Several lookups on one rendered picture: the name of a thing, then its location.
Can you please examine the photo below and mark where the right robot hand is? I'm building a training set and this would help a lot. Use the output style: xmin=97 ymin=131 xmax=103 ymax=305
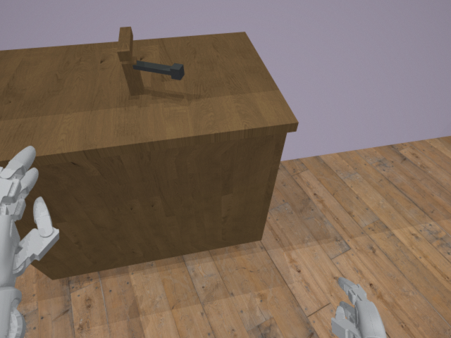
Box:
xmin=331 ymin=277 xmax=387 ymax=338

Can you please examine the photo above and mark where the counter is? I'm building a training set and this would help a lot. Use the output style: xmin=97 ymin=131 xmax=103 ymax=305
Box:
xmin=0 ymin=27 xmax=299 ymax=280

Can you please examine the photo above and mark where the tap lever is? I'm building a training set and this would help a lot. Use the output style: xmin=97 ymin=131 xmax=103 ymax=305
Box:
xmin=132 ymin=61 xmax=185 ymax=80

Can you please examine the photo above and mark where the left robot forearm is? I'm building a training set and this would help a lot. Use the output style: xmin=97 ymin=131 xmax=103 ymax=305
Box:
xmin=0 ymin=287 xmax=26 ymax=338

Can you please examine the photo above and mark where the left robot hand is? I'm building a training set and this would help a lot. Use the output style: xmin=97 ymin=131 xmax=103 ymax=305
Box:
xmin=0 ymin=146 xmax=59 ymax=287

